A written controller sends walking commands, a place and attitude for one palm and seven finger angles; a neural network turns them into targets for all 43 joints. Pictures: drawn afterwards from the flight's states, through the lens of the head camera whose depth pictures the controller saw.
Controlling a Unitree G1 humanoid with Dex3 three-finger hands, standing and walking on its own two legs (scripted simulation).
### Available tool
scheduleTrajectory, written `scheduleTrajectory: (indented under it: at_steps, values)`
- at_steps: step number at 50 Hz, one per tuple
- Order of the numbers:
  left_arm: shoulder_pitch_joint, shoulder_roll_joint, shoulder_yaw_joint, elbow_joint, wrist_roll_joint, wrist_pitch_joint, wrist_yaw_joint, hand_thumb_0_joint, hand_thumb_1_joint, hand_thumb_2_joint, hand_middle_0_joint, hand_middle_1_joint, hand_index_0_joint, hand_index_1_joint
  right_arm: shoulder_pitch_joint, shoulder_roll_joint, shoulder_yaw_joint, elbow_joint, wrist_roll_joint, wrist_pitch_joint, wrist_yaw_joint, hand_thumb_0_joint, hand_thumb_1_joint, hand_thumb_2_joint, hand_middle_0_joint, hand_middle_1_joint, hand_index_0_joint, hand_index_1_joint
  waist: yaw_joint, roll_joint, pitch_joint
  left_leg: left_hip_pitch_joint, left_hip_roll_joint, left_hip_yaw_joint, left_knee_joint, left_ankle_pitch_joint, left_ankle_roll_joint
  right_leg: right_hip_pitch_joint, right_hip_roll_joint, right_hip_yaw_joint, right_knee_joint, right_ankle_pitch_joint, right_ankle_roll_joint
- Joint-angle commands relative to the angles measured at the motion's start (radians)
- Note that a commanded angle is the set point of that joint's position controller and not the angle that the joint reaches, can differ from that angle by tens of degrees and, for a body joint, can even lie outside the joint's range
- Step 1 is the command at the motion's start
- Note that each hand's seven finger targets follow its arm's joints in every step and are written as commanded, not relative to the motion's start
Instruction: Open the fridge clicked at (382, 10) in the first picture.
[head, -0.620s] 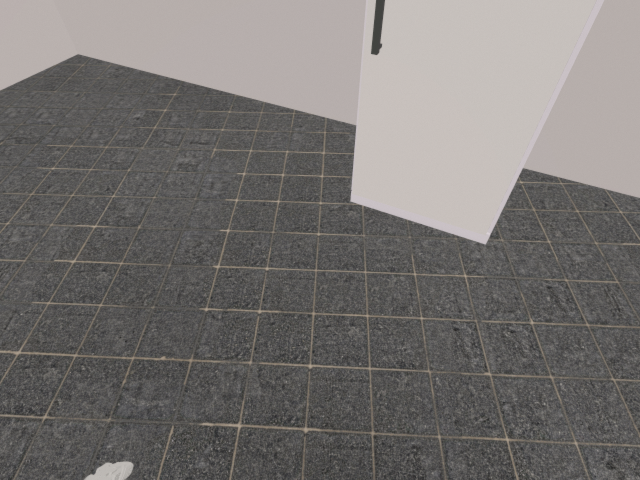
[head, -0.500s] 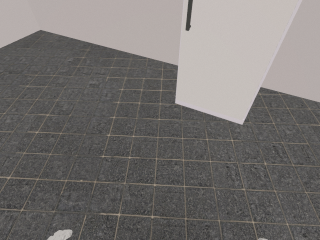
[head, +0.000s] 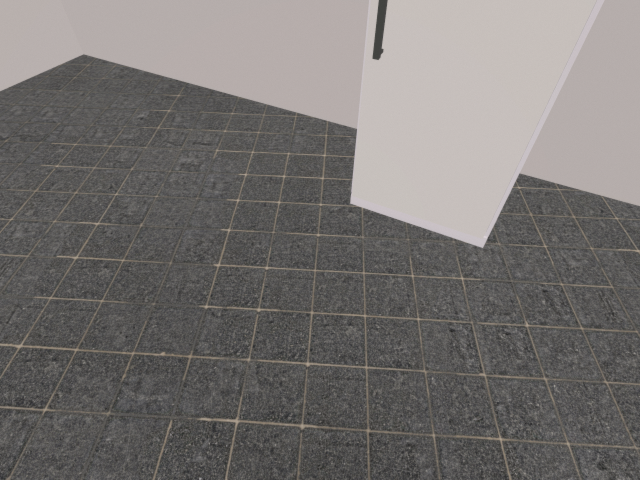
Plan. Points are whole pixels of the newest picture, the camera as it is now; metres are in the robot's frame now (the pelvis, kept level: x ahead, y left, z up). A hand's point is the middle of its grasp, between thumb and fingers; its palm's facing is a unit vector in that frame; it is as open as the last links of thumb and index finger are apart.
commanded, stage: stand and wait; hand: left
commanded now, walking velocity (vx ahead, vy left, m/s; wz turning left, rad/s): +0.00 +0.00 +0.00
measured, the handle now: (383, 14) +1.34 -0.11 +0.08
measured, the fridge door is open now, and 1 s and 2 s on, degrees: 0 0 0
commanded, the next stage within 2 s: look at it before walking up in 0.20 s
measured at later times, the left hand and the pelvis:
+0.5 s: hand out of the picture +0.07 +0.25 -0.15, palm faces -0.04 -0.94 -0.33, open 7.4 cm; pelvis -0.01 +0.00 +0.00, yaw +0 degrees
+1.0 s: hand out of the picture +0.08 +0.25 -0.16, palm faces -0.03 -0.94 -0.34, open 7.4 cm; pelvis +0.01 +0.00 +0.00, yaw +0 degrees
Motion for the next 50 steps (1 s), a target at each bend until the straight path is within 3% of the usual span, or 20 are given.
scheduleTrajectory:
  at_steps: [1, 9, 22, 31, 36, 46, 48, 50]
  values:
    - [-0.060, 0.209, 0.046, -0.068, -0.001, -0.026, 0.011, 0.000, 0.900, 0.900, -0.200, -0.300, -0.200, -0.300, -0.057, -0.196, -0.040, -0.064, -0.001, -0.025, -0.009, 0.000, -0.900, -0.900, 0.200, 0.300, 0.200, 0.300, -0.002, -0.006, -0.061, 0.007, 0.099, -0.087, -0.078, 0.064, 0.043, -0.009, -0.117, 0.119, -0.104, 0.013, -0.032]
    - [-0.056, 0.210, 0.045, -0.059, -0.001, -0.027, 0.012, 0.000, 0.900, 0.900, -0.200, -0.300, -0.200, -0.300, -0.049, -0.199, -0.039, -0.051, 0.001, -0.025, -0.009, 0.000, -0.900, -0.900, 0.200, 0.300, 0.200, 0.300, -0.003, -0.017, -0.060, 0.012, 0.104, -0.087, -0.084, 0.081, 0.041, -0.006, -0.117, 0.113, -0.104, 0.043, -0.031]
    - [-0.055, 0.206, 0.045, -0.061, 0.002, -0.025, 0.010, 0.000, 0.900, 0.900, -0.200, -0.300, -0.200, -0.300, -0.050, -0.198, -0.041, -0.049, -0.001, -0.024, -0.005, 0.000, -0.900, -0.900, 0.200, 0.300, 0.200, 0.300, -0.001, -0.005, -0.035, -0.007, 0.098, -0.095, -0.102, 0.014, 0.042, -0.037, -0.113, 0.124, -0.123, -0.045, -0.028]
    - [-0.055, 0.206, 0.044, -0.058, 0.001, -0.030, 0.012, 0.000, 0.900, 0.900, -0.200, -0.300, -0.200, -0.300, -0.055, -0.197, -0.039, -0.046, 0.002, -0.027, -0.007, 0.000, -0.900, -0.900, 0.200, 0.300, 0.200, 0.300, -0.002, -0.008, -0.067, 0.020, 0.106, -0.090, -0.089, 0.101, 0.040, -0.002, -0.118, 0.116, -0.109, 0.068, -0.028]
    - [-0.054, 0.208, 0.042, -0.055, 0.001, -0.029, 0.011, 0.000, 0.900, 0.900, -0.200, -0.300, -0.200, -0.300, -0.058, -0.199, -0.038, -0.045, 0.002, -0.024, -0.006, 0.000, -0.900, -0.900, 0.200, 0.300, 0.200, 0.300, -0.003, 0.001, -0.057, 0.022, 0.107, -0.089, -0.096, 0.086, 0.040, -0.007, -0.118, 0.114, -0.115, 0.053, -0.027]
    - [-0.055, 0.208, 0.043, -0.054, 0.000, -0.030, 0.013, 0.000, 0.900, 0.900, -0.200, -0.300, -0.200, -0.300, -0.064, -0.202, -0.037, -0.046, 0.003, -0.028, -0.008, 0.000, -0.900, -0.900, 0.200, 0.300, 0.200, 0.300, -0.001, 0.003, -0.084, 0.046, 0.112, -0.085, -0.095, 0.156, 0.039, 0.027, -0.120, 0.105, -0.104, 0.140, -0.027]
    - [0.023, 0.079, 0.015, -0.020, 0.000, -0.011, 0.018, 0.000, 0.900, 0.900, -0.200, -0.300, -0.200, -0.300, -0.001, -0.066, -0.004, -0.015, -0.005, -0.008, -0.002, 0.000, -0.900, -0.900, 0.200, 0.300, 0.200, 0.300, 0.001, -0.011, -0.090, 0.037, 0.097, -0.061, -0.076, 0.025, 0.021, 0.025, -0.116, 0.094, -0.105, -0.035, -0.006]
    - [0.058, 0.086, 0.022, -0.017, 0.008, 0.000, 0.011, 0.000, 0.900, 0.900, -0.200, -0.300, -0.200, -0.300, 0.033, -0.060, -0.007, -0.013, -0.012, 0.004, 0.002, 0.000, -0.900, -0.900, 0.200, 0.300, 0.200, 0.300, 0.007, -0.041, -0.017, -0.051, 0.072, -0.057, -0.057, -0.188, 0.027, -0.018, -0.111, 0.122, -0.120, -0.266, -0.018]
